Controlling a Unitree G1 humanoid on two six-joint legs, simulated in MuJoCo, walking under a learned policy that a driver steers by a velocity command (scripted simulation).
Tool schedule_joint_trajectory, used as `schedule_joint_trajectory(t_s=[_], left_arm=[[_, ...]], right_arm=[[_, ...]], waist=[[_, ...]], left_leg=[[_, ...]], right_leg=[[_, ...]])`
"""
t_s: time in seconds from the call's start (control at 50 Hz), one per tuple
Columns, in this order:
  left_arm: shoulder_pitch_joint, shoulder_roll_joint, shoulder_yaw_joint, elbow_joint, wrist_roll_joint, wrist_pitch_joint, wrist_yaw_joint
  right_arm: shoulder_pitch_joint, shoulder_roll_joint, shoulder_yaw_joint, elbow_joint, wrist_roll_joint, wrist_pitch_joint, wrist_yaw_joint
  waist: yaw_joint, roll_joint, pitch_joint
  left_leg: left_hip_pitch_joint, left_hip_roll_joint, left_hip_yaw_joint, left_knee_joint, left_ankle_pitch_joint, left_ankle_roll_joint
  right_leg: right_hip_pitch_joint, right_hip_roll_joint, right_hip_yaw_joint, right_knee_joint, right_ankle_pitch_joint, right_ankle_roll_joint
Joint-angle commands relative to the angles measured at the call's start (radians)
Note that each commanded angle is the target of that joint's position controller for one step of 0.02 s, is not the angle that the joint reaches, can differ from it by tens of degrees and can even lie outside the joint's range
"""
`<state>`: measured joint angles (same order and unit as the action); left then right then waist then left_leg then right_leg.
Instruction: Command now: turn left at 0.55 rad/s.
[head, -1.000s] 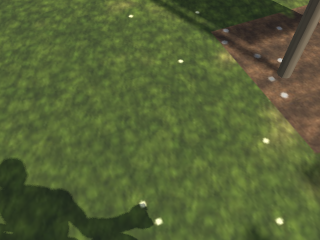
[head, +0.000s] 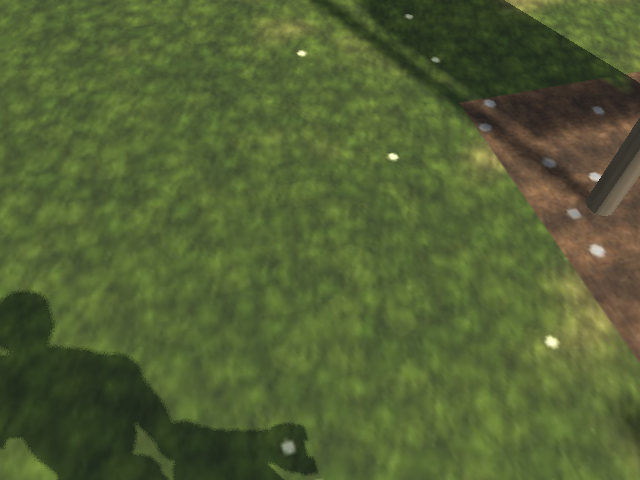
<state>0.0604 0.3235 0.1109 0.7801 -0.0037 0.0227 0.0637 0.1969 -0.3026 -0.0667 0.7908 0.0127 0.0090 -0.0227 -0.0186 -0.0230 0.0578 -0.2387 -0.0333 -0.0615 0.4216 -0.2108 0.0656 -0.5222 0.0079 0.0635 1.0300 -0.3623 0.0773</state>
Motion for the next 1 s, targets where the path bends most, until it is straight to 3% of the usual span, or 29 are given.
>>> schedule_joint_trajectory(t_s=[0.02,0.1,0.18,0.22,0.26,0.28,0.3,0.32,0.34,0.36,0.38,0.4,0.42,0.46,0.5,0.54,0.6,0.64,0.66,0.68,0.7,0.72,0.74,0.76,0.8,0.88,0.94,0.98,1.0], left_arm=[[-0.044,0.059,0.009,-0.066,-0.002,-0.020,0.000],[-0.045,0.065,0.006,-0.064,-0.004,-0.034,-0.012],[-0.017,0.080,0.007,-0.060,-0.009,-0.056,-0.030],[0.016,0.085,0.008,-0.053,-0.011,-0.067,-0.040],[0.088,0.089,0.012,-0.030,-0.012,-0.075,-0.050],[0.112,0.128,0.022,-0.023,-0.003,-0.074,-0.048],[0.092,0.186,0.028,-0.040,0.012,-0.064,-0.039],[0.081,0.207,0.027,-0.044,0.049,-0.059,-0.043],[0.052,0.159,0.014,-0.064,0.039,-0.061,-0.044],[0.014,0.108,0.000,-0.074,0.028,-0.060,-0.040],[-0.006,0.094,-0.006,-0.080,0.016,-0.055,-0.036],[-0.007,0.088,-0.011,-0.079,0.004,-0.052,-0.031],[0.008,0.095,-0.013,-0.074,0.005,-0.047,-0.025],[0.061,0.108,-0.009,-0.062,0.015,-0.039,-0.016],[0.085,0.129,-0.004,-0.055,0.015,-0.033,-0.017],[0.063,0.152,0.001,-0.059,0.008,-0.029,-0.027],[0.057,0.169,0.001,-0.051,-0.006,-0.026,-0.044],[0.039,0.162,-0.007,-0.041,-0.022,-0.024,-0.049],[0.063,0.138,-0.017,-0.024,-0.027,-0.026,-0.051],[0.116,0.089,-0.035,-0.007,-0.004,-0.035,-0.057],[0.148,0.021,-0.062,-0.022,0.052,-0.045,-0.070],[0.063,0.069,-0.044,-0.041,0.024,-0.039,-0.054],[0.046,0.118,-0.030,-0.036,0.001,-0.029,-0.045],[0.056,0.117,-0.024,-0.024,-0.003,-0.021,-0.040],[0.090,0.116,-0.017,0.005,0.004,-0.005,-0.027],[0.100,0.060,-0.034,0.022,-0.001,-0.010,-0.028],[0.086,0.061,-0.039,0.026,-0.004,-0.013,-0.030],[0.128,0.055,-0.043,0.050,0.001,-0.018,-0.034],[0.135,0.072,-0.044,0.056,0.015,-0.021,-0.036]], right_arm=[[-0.002,-0.186,-0.047,-0.065,0.003,-0.003,-0.012],[-0.030,-0.200,-0.053,-0.084,0.000,0.006,-0.009],[-0.062,-0.203,-0.054,-0.105,0.000,0.017,-0.002],[-0.082,-0.200,-0.052,-0.116,0.006,0.023,-0.002],[-0.117,-0.187,-0.046,-0.133,0.019,0.032,-0.009],[-0.097,-0.158,-0.037,-0.140,0.016,0.033,-0.014],[-0.026,-0.096,-0.021,-0.134,-0.001,0.030,-0.009],[-0.019,-0.149,-0.040,-0.160,0.009,0.022,-0.007],[0.007,-0.223,-0.062,-0.139,0.002,0.019,-0.006],[0.007,-0.242,-0.075,-0.119,0.009,0.024,-0.004],[0.017,-0.213,-0.073,-0.103,0.010,0.037,-0.007],[0.007,-0.188,-0.067,-0.108,0.009,0.045,-0.006],[-0.009,-0.161,-0.058,-0.120,0.012,0.047,-0.001],[-0.062,-0.127,-0.045,-0.154,0.017,0.043,0.004],[-0.085,-0.106,-0.033,-0.174,0.009,0.039,0.007],[-0.082,-0.092,-0.022,-0.180,0.001,0.037,0.011],[-0.059,-0.107,-0.023,-0.173,0.001,0.040,0.015],[-0.002,-0.101,-0.024,-0.148,-0.001,0.042,0.021],[0.025,-0.109,-0.027,-0.136,-0.003,0.042,0.021],[0.039,-0.150,-0.034,-0.140,-0.006,0.043,0.014],[0.021,-0.223,-0.040,-0.168,-0.017,0.047,-0.002],[0.018,-0.161,-0.020,-0.164,-0.047,0.027,0.012],[-0.021,-0.139,-0.013,-0.158,-0.049,0.007,0.021],[-0.054,-0.126,-0.011,-0.145,-0.042,-0.007,0.022],[-0.091,-0.126,-0.008,-0.134,-0.027,-0.021,0.018],[-0.102,-0.087,0.003,-0.102,-0.025,-0.022,0.011],[-0.094,-0.093,0.002,-0.076,-0.024,-0.015,0.012],[-0.113,-0.080,0.009,-0.059,-0.012,-0.013,0.013],[-0.087,-0.069,0.013,-0.043,-0.011,-0.017,0.016]], waist=[[-0.008,0.151,-0.122],[-0.016,0.175,-0.096],[-0.014,0.188,-0.116],[0.000,0.193,-0.131],[0.049,0.181,-0.140],[0.042,0.129,-0.158],[-0.015,-0.109,-0.182],[-0.027,-0.254,-0.139],[-0.025,-0.166,-0.131],[-0.029,-0.114,-0.107],[-0.033,-0.094,-0.091],[-0.017,-0.106,-0.071],[-0.007,-0.116,-0.063],[0.034,-0.134,-0.077],[0.052,-0.135,-0.109],[0.051,-0.142,-0.126],[0.047,-0.159,-0.126],[0.009,-0.145,-0.121],[-0.005,-0.122,-0.119],[0.010,-0.015,-0.159],[0.056,0.265,-0.195],[-0.011,0.243,-0.196],[-0.001,0.183,-0.137],[0.013,0.184,-0.109],[0.027,0.174,-0.079],[0.028,0.159,-0.097],[0.011,0.155,-0.104],[0.045,0.137,-0.096],[0.046,0.105,-0.096]], left_leg=[[0.209,0.230,-0.273,-0.093,0.288,0.152],[0.124,0.211,-0.327,-0.094,0.167,0.156],[0.105,0.204,-0.400,-0.050,0.259,0.158],[0.115,0.194,-0.439,-0.015,0.337,0.146],[0.082,0.146,-0.438,0.038,0.310,0.096],[0.006,0.100,-0.401,0.102,0.166,0.048],[-0.118,-0.025,-0.239,0.320,-0.198,-0.011],[-0.297,-0.112,-0.119,0.514,-0.486,-0.060],[-0.322,-0.032,-0.117,0.688,-0.446,-0.094],[-0.324,-0.014,-0.105,0.748,-0.371,-0.112],[-0.335,-0.004,-0.090,0.772,-0.312,-0.132],[-0.363,0.002,-0.079,0.788,-0.264,-0.151],[-0.362,0.008,-0.051,0.770,-0.235,-0.163],[-0.363,0.021,-0.012,0.679,-0.215,-0.176],[-0.324,0.036,-0.003,0.573,-0.234,-0.177],[-0.228,0.048,0.026,0.453,-0.241,-0.164],[-0.112,0.033,0.071,0.291,-0.201,-0.141],[0.010,0.015,0.100,0.068,-0.041,-0.102],[0.112,0.013,0.093,-0.068,0.076,-0.072],[0.263,0.107,-0.033,-0.092,0.276,-0.041],[0.361,0.343,-0.276,-0.031,0.663,0.065],[0.191,0.409,-0.334,-0.070,0.546,0.223],[0.141,0.355,-0.286,-0.098,0.431,0.224],[0.125,0.303,-0.233,-0.105,0.356,0.181],[0.098,0.268,-0.186,-0.104,0.379,0.146],[0.097,0.221,-0.119,-0.087,0.392,0.138],[0.105,0.232,-0.155,-0.078,0.343,0.149],[0.068,0.208,-0.148,-0.065,0.248,0.116],[0.032,0.184,-0.142,-0.066,0.178,0.074]], right_leg=[[-0.092,-0.005,0.029,-0.114,0.034,0.018],[0.000,0.009,0.037,-0.250,0.034,0.023],[0.096,0.030,0.040,-0.357,0.005,0.008],[0.153,0.038,0.037,-0.448,0.021,-0.005],[0.286,0.032,0.016,-0.666,0.195,-0.029],[0.399,-0.059,0.076,-0.713,0.298,-0.063],[0.500,-0.267,0.270,-0.717,0.512,-0.147],[0.463,-0.406,0.460,-0.721,0.651,-0.327],[0.438,-0.423,0.426,-0.722,0.599,-0.372],[0.416,-0.348,0.309,-0.711,0.538,-0.325],[0.414,-0.284,0.221,-0.705,0.462,-0.280],[0.418,-0.264,0.178,-0.705,0.465,-0.274],[0.412,-0.244,0.131,-0.710,0.488,-0.275],[0.461,-0.243,0.096,-0.715,0.526,-0.294],[0.503,-0.265,0.090,-0.704,0.564,-0.311],[0.475,-0.273,0.062,-0.697,0.585,-0.312],[0.441,-0.282,0.056,-0.678,0.595,-0.306],[0.403,-0.266,0.038,-0.628,0.550,-0.270],[0.351,-0.244,0.019,-0.594,0.482,-0.222],[0.257,-0.191,-0.035,-0.508,0.323,-0.136],[0.092,-0.088,-0.125,-0.317,-0.143,-0.036],[0.095,-0.071,-0.052,-0.207,-0.294,-0.010],[0.092,-0.083,-0.034,-0.122,-0.273,-0.005],[0.075,-0.086,-0.023,-0.099,-0.223,-0.005],[0.083,-0.087,-0.011,-0.075,-0.137,0.008],[0.171,-0.082,-0.031,-0.224,-0.059,0.017],[0.237,-0.070,-0.046,-0.383,-0.030,0.010],[0.341,-0.057,-0.063,-0.595,0.147,-0.011],[0.415,-0.072,-0.035,-0.665,0.294,-0.028]])
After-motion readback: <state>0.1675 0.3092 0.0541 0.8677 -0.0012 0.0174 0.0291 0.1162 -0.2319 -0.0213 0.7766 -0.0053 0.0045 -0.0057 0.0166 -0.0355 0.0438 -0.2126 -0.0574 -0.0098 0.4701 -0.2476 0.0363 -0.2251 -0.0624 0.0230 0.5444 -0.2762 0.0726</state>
